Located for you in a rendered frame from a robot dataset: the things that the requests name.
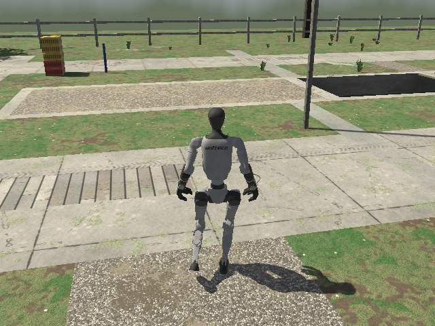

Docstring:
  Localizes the robot left upper arm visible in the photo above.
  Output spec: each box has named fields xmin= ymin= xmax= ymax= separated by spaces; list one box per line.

xmin=183 ymin=137 xmax=203 ymax=175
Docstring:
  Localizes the robot left forearm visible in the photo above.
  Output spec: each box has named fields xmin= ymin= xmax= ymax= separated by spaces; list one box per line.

xmin=177 ymin=164 xmax=190 ymax=189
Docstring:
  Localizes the robot left hand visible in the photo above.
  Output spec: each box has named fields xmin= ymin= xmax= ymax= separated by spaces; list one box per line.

xmin=177 ymin=187 xmax=192 ymax=201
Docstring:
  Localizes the robot right hand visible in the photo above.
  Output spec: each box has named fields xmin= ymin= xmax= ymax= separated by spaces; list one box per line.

xmin=243 ymin=188 xmax=259 ymax=202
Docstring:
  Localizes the robot right forearm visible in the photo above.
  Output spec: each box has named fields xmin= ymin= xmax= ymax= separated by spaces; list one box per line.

xmin=244 ymin=164 xmax=257 ymax=190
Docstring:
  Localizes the robot right upper arm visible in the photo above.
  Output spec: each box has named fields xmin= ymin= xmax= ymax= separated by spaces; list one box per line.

xmin=231 ymin=137 xmax=250 ymax=174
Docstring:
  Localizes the left robot foot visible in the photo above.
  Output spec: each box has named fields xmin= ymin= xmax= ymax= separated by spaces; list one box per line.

xmin=189 ymin=262 xmax=199 ymax=271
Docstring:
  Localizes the right robot thigh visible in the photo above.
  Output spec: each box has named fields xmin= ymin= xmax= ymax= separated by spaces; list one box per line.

xmin=222 ymin=188 xmax=241 ymax=232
